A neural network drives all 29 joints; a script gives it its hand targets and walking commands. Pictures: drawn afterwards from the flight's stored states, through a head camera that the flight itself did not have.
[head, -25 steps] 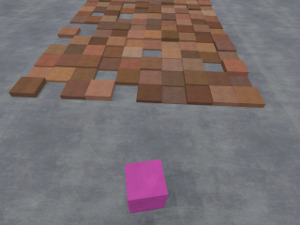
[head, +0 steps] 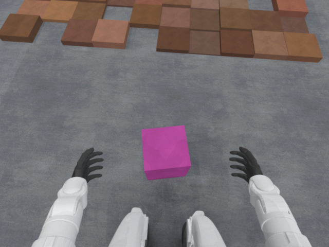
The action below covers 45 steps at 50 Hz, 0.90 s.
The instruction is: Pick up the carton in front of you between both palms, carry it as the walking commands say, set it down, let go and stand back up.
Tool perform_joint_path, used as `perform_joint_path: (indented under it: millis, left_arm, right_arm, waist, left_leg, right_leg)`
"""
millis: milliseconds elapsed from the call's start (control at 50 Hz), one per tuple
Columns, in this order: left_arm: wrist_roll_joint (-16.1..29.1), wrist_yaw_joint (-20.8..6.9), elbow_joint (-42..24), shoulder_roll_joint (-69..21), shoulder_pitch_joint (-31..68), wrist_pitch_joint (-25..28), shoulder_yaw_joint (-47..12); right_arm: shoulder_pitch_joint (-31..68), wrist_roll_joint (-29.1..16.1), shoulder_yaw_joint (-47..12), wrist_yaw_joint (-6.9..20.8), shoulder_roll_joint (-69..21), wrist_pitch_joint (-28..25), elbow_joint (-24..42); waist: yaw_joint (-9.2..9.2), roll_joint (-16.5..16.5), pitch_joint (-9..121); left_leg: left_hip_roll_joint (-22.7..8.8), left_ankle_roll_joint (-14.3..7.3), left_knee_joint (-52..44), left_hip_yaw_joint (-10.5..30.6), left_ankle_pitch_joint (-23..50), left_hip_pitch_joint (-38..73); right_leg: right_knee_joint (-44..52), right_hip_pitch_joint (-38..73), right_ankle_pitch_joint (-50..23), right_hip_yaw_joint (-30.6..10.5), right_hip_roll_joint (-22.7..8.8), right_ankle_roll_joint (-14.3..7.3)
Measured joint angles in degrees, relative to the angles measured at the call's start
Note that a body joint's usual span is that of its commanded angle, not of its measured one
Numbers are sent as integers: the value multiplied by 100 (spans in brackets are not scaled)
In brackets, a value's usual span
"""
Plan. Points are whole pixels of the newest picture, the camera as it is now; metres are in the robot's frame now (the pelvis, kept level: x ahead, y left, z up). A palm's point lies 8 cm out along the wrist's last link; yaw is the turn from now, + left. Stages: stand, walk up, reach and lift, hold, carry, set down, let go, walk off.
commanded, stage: reach and lift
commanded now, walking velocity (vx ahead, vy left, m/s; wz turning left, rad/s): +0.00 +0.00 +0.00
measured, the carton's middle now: (165, 154) +0.49 +0.02 -0.58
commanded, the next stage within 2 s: none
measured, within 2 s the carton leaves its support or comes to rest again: neither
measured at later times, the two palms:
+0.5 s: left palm (103, 125) +0.44 +0.22 -0.14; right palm (227, 115) +0.49 -0.18 -0.14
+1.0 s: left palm (117, 140) +0.46 +0.21 -0.31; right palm (212, 133) +0.51 -0.17 -0.32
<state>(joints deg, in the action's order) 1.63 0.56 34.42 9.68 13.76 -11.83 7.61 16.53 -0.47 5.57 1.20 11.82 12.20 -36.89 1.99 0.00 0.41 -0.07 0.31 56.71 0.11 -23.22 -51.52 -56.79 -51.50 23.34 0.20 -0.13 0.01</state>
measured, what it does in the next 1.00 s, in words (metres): lowers itself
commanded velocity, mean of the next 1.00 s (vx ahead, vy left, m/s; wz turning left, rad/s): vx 0.00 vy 0.00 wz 0.00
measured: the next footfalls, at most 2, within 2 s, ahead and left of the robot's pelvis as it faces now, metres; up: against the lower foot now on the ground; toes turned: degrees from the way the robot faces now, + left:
none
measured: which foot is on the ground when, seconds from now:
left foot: down 0.00-1.00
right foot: down 0.00-1.00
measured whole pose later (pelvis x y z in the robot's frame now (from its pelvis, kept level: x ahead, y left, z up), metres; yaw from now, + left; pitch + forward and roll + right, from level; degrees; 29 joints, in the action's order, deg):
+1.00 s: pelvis -0.04 +0.00 -0.16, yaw +1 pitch +53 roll +2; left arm -0.9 5.2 49.7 9.3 66.3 -4.8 23.9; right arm 74.0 2.2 14.3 -1.5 19.1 5.5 -59.1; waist 4.1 -0.7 2.7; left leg 0.5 1.2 87.8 0.0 -27.3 -113.9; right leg -88.6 -114.7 27.3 -1.5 0.7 0.3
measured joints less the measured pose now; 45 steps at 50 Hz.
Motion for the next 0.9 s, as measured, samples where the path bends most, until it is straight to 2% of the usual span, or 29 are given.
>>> perform_joint_path:
  millis: [340,520,620,740,820,900]
  left_arm:
    - [3,404,1074,24,3498,-9,905]
    - [-53,451,1430,142,4986,117,1344]
    - [-249,378,1344,76,5238,246,1598]
    - [-546,244,1285,-119,5057,517,1938]
    - [-690,217,1342,-222,4980,655,2075]
    - [-654,274,1443,-222,5012,723,2027]
  right_arm:
    - [3874,50,601,-59,448,13,-1593]
    - [5554,207,791,-40,799,-89,-2204]
    - [5910,453,951,-8,805,-179,-2205]
    - [5775,754,1271,24,594,-397,-2139]
    - [5660,841,1390,-11,467,-541,-2177]
    - [5603,754,1330,-104,463,-638,-2227]
  waist:
    - [165,-70,-111]
    - [293,-84,-178]
    - [313,-86,-101]
    - [262,-110,211]
    - [221,-121,418]
    - [201,-108,505]
  left_leg:
    - [-27,75,390,17,515,-2427]
    - [-59,94,398,-11,623,-3307]
    - [-57,92,337,-27,612,-3616]
    - [-29,87,457,-45,512,-4078]
    - [4,105,951,-35,336,-4643]
    - [38,116,1811,-12,8,-5366]
  right_leg:
    - [-437,-2460,-500,9,31,-57]
    - [-466,-3371,-617,-21,65,-81]
    - [-422,-3693,-603,-38,65,-82]
    - [-564,-4164,-486,-70,46,-63]
    - [-1051,-4723,-292,-111,44,-34]
    - [-1897,-5442,19,-148,59,1]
